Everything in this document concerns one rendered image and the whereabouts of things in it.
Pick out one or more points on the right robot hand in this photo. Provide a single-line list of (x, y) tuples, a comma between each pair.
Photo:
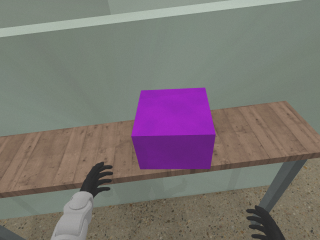
[(269, 228)]

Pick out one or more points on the robot left forearm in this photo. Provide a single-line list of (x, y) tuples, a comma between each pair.
[(77, 215)]

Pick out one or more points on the table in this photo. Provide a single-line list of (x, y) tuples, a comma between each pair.
[(245, 136)]

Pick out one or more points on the carton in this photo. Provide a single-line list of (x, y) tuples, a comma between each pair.
[(173, 129)]

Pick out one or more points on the left robot hand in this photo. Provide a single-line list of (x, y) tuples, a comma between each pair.
[(92, 181)]

